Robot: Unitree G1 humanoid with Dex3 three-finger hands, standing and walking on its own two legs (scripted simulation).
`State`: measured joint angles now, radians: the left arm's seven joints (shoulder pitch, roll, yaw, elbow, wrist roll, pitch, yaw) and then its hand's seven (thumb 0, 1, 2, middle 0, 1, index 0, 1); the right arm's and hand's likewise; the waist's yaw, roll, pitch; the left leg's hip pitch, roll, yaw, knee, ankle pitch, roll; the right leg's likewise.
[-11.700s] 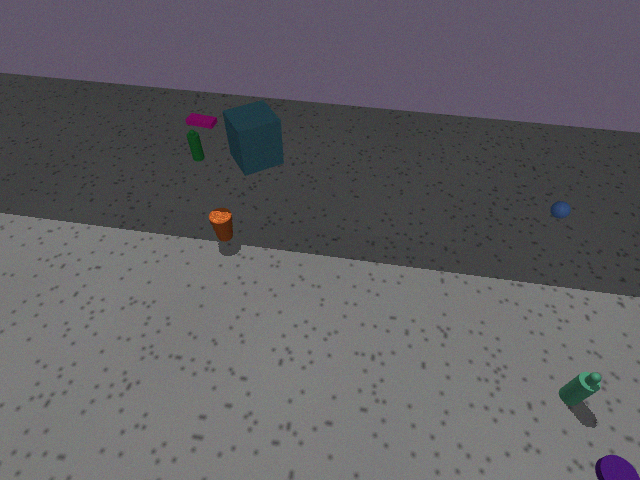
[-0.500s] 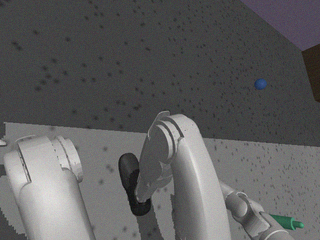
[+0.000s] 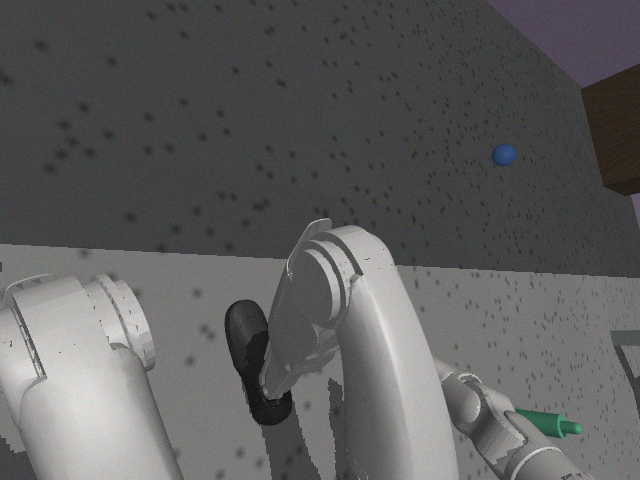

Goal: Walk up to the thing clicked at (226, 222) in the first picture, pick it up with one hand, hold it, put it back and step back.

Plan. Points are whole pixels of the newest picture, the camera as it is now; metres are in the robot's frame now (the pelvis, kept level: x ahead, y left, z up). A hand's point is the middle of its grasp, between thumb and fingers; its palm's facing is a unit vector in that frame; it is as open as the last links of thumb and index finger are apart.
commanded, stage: close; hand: left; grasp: from the side
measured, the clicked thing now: out of the picture +0.45 +0.30 -0.22
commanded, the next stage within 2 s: settle in 0.38 s
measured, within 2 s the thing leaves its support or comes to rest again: leaves its support in 0.84 s
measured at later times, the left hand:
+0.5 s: hand out of the picture +0.43 +0.30 -0.19, palm faces +0.45 -0.89 -0.01, open 11.1 cm
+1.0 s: hand out of the picture +0.42 +0.31 -0.15, palm faces +0.43 -0.90 -0.01, open 11.4 cm
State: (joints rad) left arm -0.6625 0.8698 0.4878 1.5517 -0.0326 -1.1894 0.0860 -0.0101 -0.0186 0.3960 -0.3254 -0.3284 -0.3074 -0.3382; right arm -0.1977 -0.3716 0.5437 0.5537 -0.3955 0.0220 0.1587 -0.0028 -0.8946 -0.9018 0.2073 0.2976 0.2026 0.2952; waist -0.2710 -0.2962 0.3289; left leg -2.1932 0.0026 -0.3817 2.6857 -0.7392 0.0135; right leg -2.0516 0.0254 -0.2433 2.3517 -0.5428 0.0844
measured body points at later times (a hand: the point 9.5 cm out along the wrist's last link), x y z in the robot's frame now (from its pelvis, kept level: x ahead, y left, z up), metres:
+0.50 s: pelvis +0.00 +0.00 +0.00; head +0.24 +0.21 +0.32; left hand +0.40 +0.34 -0.19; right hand +0.17 -0.25 -0.02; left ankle +0.08 +0.11 -0.25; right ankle +0.16 -0.13 -0.25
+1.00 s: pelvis +0.00 +0.00 +0.02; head +0.22 +0.21 +0.34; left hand +0.40 +0.36 -0.15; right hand +0.18 -0.24 -0.02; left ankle +0.08 +0.11 -0.25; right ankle +0.16 -0.13 -0.25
